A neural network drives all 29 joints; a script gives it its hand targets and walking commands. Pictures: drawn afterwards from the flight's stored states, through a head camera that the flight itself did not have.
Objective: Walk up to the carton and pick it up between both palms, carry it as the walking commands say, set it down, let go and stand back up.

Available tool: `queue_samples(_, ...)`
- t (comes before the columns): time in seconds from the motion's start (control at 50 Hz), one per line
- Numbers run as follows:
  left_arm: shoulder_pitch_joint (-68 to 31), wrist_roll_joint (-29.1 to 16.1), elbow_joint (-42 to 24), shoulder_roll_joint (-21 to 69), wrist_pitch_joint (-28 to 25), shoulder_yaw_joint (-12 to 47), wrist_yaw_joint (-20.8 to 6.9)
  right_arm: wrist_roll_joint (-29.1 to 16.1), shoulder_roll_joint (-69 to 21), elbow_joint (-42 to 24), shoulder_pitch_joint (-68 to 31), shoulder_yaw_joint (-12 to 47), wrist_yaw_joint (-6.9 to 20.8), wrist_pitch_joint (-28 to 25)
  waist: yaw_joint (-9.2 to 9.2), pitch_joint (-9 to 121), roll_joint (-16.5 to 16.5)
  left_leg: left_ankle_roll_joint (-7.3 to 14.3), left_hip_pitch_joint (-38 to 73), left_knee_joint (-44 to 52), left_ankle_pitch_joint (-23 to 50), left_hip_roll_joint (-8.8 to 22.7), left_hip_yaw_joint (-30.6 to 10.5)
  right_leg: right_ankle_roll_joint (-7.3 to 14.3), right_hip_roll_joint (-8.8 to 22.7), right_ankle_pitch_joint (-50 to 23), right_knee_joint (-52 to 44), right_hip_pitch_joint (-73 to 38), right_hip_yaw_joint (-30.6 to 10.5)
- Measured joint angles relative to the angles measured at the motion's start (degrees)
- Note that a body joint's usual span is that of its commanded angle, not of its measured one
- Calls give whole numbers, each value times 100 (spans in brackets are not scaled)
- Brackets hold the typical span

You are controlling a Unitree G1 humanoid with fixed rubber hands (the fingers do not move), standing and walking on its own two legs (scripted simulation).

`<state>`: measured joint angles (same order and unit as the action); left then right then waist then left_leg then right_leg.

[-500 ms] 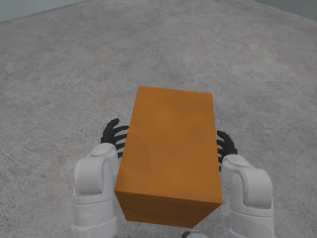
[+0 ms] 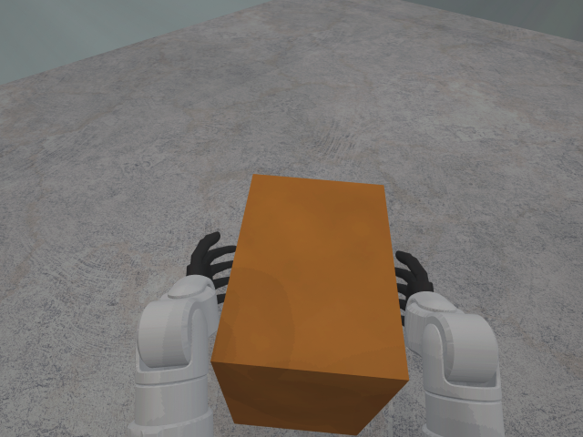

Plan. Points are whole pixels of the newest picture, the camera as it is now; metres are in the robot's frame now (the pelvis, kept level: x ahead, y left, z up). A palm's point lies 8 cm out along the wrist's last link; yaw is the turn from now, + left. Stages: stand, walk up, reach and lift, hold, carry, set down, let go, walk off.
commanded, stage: carry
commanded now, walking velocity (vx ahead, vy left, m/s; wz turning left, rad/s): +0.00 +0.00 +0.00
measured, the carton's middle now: (306, 308) +0.31 +0.00 +0.02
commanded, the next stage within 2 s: none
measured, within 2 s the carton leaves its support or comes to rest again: neither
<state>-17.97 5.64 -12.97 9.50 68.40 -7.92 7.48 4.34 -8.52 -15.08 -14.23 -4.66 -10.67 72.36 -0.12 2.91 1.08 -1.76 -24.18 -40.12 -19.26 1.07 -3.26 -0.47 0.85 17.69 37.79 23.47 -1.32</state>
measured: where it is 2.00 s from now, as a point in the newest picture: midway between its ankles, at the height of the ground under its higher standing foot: outside the picture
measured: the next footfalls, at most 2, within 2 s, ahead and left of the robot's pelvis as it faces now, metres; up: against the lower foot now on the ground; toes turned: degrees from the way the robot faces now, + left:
left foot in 0.02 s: +0.04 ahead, +0.15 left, +0.00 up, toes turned -2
left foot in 1.74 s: -0.03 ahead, +0.09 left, +0.00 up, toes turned -6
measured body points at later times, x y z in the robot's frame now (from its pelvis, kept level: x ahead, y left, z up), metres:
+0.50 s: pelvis -0.08 +0.01 +0.00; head -0.10 +0.02 +0.45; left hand +0.22 +0.16 +0.09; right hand +0.21 -0.12 +0.08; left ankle +0.00 +0.15 -0.72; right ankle +0.02 -0.13 -0.72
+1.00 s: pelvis -0.06 +0.01 +0.00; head -0.07 +0.02 +0.45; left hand +0.24 +0.16 +0.09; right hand +0.23 -0.12 +0.08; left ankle +0.00 +0.15 -0.72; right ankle +0.02 -0.13 -0.72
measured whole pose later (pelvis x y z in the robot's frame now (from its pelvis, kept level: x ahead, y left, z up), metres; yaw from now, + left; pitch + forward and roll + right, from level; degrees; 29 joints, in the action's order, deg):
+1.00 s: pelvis -0.06 +0.01 +0.00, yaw +1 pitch +1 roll +1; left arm -16.8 6.3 -13.0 9.2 69.6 -8.4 8.0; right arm 4.2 -8.8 -10.9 -15.4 -4.7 -10.1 72.2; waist -0.2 2.7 -1.6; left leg -1.5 -23.4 -35.6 -13.2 -0.2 -3.2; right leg -1.0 2.2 11.7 35.8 25.0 -1.2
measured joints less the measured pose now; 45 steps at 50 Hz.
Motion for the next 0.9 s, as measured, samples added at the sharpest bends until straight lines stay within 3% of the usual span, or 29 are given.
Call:
queue_samples(0.04, -31, 3, 1, -1, -1, -14, -2, 0, -2, 3, -13, -2, -1, -16, -5, -4, -96, -22, 218, 430, 117, -54, 10, -38, 62, -92, -4, 107, 17)
queue_samples(0.2, 122, 6, 1, -35, 5, -48, 18, -19, -29, 272, -121, -2, 2, -19, -5, -43, -356, -24, 223, 451, 478, -111, 7, -41, 115, -433, -188, 10, 15)
queue_samples(0.9, 123, 65, 1, -35, 124, -48, 53, -19, -29, 421, -122, -2, 59, -19, -5, -22, -297, 27, 78, 451, 662, -127, 8, -41, 130, -647, -203, 152, 15)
